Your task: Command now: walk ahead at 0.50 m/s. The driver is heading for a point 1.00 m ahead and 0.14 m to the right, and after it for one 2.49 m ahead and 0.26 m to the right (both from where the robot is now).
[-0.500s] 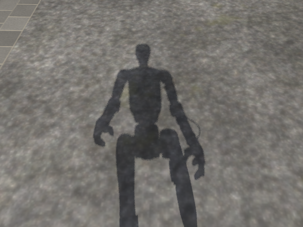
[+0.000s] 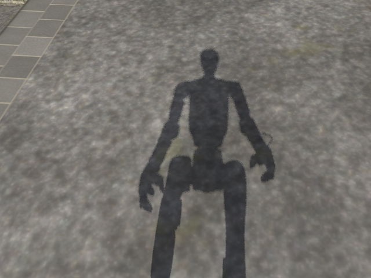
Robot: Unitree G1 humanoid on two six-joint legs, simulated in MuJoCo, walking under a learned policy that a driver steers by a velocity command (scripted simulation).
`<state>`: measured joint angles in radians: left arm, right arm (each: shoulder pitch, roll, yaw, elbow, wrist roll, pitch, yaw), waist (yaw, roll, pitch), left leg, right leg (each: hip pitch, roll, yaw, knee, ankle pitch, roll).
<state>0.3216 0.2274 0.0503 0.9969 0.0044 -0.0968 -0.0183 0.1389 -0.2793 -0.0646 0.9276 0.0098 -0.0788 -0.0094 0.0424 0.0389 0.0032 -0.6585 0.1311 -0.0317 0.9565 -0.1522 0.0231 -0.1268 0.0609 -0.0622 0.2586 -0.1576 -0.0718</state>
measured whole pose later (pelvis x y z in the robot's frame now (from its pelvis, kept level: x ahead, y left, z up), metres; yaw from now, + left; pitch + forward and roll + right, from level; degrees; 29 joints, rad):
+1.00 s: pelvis +0.57 +0.00 -0.01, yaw +0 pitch +1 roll +0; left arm 0.21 0.24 0.06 0.94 0.01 -0.09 -0.03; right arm 0.24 -0.27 -0.06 0.98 0.02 -0.09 -0.01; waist 0.01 0.03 0.03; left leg -0.48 0.08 -0.02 1.15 -0.33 0.05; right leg -0.28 0.04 -0.07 0.40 -0.15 -0.07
